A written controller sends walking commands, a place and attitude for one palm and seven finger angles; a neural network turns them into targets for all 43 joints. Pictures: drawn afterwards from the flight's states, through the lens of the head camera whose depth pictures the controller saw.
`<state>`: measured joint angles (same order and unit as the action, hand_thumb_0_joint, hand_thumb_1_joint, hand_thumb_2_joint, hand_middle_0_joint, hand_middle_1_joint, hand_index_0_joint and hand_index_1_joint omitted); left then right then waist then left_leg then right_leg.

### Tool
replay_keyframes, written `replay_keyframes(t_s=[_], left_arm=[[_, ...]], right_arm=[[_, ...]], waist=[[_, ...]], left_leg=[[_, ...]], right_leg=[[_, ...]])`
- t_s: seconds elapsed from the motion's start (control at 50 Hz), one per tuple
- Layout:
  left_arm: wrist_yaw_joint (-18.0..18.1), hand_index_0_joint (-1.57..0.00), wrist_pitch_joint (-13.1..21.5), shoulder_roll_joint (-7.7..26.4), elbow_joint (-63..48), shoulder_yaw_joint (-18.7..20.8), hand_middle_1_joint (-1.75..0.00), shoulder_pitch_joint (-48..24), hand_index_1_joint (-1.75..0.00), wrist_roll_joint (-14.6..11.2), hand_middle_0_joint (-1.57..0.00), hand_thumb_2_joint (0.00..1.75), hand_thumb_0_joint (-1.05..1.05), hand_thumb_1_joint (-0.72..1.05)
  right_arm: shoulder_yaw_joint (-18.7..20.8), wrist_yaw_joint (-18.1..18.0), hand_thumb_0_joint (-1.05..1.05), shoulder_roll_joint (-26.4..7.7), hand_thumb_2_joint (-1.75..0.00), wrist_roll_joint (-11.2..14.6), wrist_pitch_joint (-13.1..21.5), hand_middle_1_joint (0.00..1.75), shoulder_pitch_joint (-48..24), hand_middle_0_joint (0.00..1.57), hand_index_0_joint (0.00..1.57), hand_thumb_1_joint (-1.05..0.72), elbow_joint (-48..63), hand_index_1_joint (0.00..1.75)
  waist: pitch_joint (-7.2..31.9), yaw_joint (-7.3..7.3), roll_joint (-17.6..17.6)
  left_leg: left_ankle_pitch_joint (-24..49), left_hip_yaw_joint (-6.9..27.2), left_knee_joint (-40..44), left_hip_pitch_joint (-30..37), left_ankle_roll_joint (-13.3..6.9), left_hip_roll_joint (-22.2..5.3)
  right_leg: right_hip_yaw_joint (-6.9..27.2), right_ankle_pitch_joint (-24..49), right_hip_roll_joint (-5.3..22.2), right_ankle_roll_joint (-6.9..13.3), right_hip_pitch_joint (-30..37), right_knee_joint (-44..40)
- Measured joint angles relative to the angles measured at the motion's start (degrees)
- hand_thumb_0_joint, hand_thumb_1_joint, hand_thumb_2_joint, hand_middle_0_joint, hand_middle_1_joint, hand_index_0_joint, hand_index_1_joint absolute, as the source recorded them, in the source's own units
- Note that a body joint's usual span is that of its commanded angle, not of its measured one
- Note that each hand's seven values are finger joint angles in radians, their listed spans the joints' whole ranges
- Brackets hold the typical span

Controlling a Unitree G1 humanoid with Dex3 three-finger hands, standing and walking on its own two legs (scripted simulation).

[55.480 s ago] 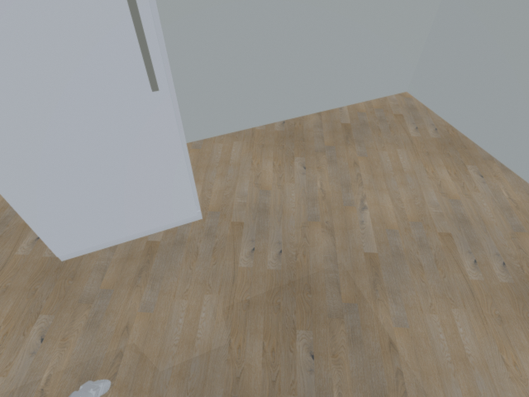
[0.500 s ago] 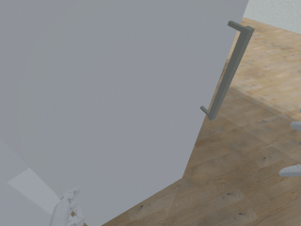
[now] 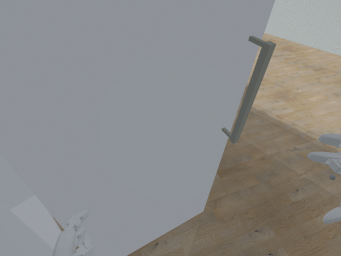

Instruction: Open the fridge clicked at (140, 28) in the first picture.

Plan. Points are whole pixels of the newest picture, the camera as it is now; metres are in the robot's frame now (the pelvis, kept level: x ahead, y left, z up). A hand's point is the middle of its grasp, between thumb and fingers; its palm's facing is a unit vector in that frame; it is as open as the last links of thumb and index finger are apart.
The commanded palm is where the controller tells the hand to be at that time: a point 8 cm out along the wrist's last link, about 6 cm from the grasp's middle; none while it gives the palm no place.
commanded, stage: draw the hand back to the body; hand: right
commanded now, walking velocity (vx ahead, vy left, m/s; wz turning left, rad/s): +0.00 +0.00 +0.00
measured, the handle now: (242, 97) +0.48 -0.20 +0.16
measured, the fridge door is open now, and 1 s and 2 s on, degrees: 106 106 106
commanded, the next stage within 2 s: step back with the hand held close in 1.18 s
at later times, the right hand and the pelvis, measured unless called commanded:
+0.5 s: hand (337, 177) +0.22 -0.29 +0.17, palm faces +0.47 +0.80 -0.37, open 11.8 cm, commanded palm +0.17 -0.32 +0.18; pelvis +0.01 -0.02 +0.01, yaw +0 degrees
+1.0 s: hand (324, 180) +0.21 -0.26 +0.18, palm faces +0.45 +0.79 -0.41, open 7.6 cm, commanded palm +0.16 -0.30 +0.19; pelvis +0.02 +0.01 +0.01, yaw +0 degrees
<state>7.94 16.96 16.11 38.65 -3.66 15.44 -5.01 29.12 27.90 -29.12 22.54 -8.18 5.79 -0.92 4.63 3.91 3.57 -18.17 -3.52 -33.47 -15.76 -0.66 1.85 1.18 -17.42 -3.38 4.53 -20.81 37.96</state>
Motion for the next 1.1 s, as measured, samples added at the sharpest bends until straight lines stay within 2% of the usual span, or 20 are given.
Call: replay_keyframes(t_s=[0.12, 0.14, 0.18, 0.24, 0.3, 0.36, 0.48, 0.64, 0.88, 1.1], left_arm=[[0.44, -0.20, 0.99, -0.63, 0.78, -0.44, -0.30, -0.98, -0.30, 0.31, -0.20, 0.90, 0.02, 0.90], [0.01, -0.20, 1.18, -0.83, 0.73, -0.34, -0.30, -1.16, -0.30, 1.17, -0.20, 0.90, 0.02, 0.90], [-1.37, -0.20, 1.10, -1.25, 0.65, -0.25, -0.30, -1.85, -0.30, 2.66, -0.20, 0.90, 0.02, 0.90], [-2.83, -0.20, -0.31, -2.09, 0.21, -0.22, -0.30, -2.73, -0.30, 3.56, -0.20, 0.90, 0.01, 0.90], [-3.26, -0.21, -1.93, -2.76, 0.31, 0.01, -0.30, -2.68, -0.30, 3.85, -0.20, 0.90, 0.01, 0.90], [-3.21, -0.21, -3.35, -3.11, 0.84, 0.28, -0.30, -2.45, -0.30, 3.99, -0.20, 0.90, 0.01, 0.90], [-3.26, -0.21, -5.41, -3.36, 1.46, 0.73, -0.30, -2.46, -0.30, 4.21, -0.20, 0.90, 0.01, 0.90], [-3.73, -0.21, -7.46, -3.32, 0.66, 1.39, -0.30, -3.03, -0.30, 4.30, -0.20, 0.90, 0.01, 0.90], [-4.11, -0.26, -7.85, -3.04, -0.36, 1.13, -0.30, -2.00, -0.33, 4.71, -0.20, 0.90, 0.01, 0.90], [-3.93, -0.28, -8.57, -3.65, 0.08, 0.43, -0.30, -2.87, -0.34, 4.73, -0.20, 0.90, 0.01, 0.90]], right_arm=[[-2.50, -2.09, -0.01, 1.28, -0.21, -0.87, -0.62, 1.13, 1.39, 0.25, 0.25, 0.52, 5.48, 1.14], [-3.46, -4.79, -0.01, 1.19, -0.22, -3.54, 0.25, 1.13, 1.87, 0.25, 0.25, 0.50, 6.91, 1.13], [-5.33, -13.39, -0.01, 1.59, -0.24, -8.78, 2.99, 1.10, 3.75, 0.25, 0.25, 0.47, 10.07, 1.10], [-6.82, -23.77, -0.01, 3.89, -0.27, -13.36, 6.45, 1.06, 7.60, 0.25, 0.25, 0.39, 14.42, 1.06], [-8.33, -29.31, -0.01, 5.87, -0.32, -15.91, 8.71, 1.00, 10.61, 0.25, 0.24, 0.30, 17.48, 1.01], [-9.43, -32.02, -0.01, 6.79, -0.37, -17.34, 10.26, 0.95, 12.04, 0.25, 0.24, 0.20, 18.66, 0.95], [-9.74, -33.93, -0.01, 6.75, -0.47, -18.45, 11.64, 0.82, 13.12, 0.24, 0.23, -0.01, 19.07, 0.83], [-9.57, -33.75, 0.00, 6.22, -0.60, -18.51, 12.05, 0.66, 16.60, 0.23, 0.23, -0.29, 20.87, 0.66], [-9.66, -33.72, 0.01, 6.11, -0.81, -18.53, 11.87, 0.41, 20.74, 0.22, 0.21, -0.71, 24.87, 0.41], [-9.85, -33.62, 0.01, 6.48, -0.88, -18.22, 11.49, 0.32, 19.73, 0.21, 0.21, -0.87, 23.08, 0.32]], waist=[[-0.79, 0.29, -0.83], [-0.79, 0.33, -0.83], [-1.00, 0.07, -0.83], [-1.63, -0.23, -1.11], [-1.98, 0.04, -1.28], [-2.40, 0.44, -1.17], [-3.07, 0.73, -0.60], [-3.24, 0.38, -0.47], [-3.12, 0.67, -0.32], [-3.00, 0.66, 0.04]], left_leg=[[0.09, -0.11, 0.09, 1.06, 0.36, -0.73], [0.19, -0.11, 0.35, 1.25, 0.36, -0.69], [0.70, -0.03, 1.18, 1.61, 0.37, -0.58], [1.27, 0.50, 1.99, 1.94, 0.51, -0.67], [1.49, 0.82, 2.78, 2.75, 0.70, -0.86], [1.43, 0.89, 3.47, 3.99, 0.85, -1.21], [1.37, 1.10, 4.78, 6.21, 1.09, -1.81], [1.52, 1.40, 6.38, 7.78, 0.94, -1.58], [1.51, 0.96, 7.58, 9.19, -0.04, -0.56], [1.70, 0.78, 7.63, 9.51, -0.91, 0.23]], right_leg=[[0.06, 0.47, -0.72, 0.37, 1.17, -0.61], [0.07, 0.53, -0.69, 0.39, 1.28, -0.70], [0.02, 0.71, -0.58, 0.22, 1.47, -1.08], [-0.47, 1.14, -0.61, 0.19, 2.07, -2.15], [-0.75, 1.40, -0.79, 0.46, 3.03, -3.16], [-0.79, 1.56, -1.15, 0.63, 4.38, -4.15], [-0.90, 1.98, -1.75, 0.75, 6.98, -6.29], [-1.06, 2.08, -1.52, 0.55, 8.72, -8.02], [-0.52, 1.62, -0.58, -0.20, 9.71, -8.24], [-0.31, 1.76, 0.21, -0.96, 10.07, -8.27]])
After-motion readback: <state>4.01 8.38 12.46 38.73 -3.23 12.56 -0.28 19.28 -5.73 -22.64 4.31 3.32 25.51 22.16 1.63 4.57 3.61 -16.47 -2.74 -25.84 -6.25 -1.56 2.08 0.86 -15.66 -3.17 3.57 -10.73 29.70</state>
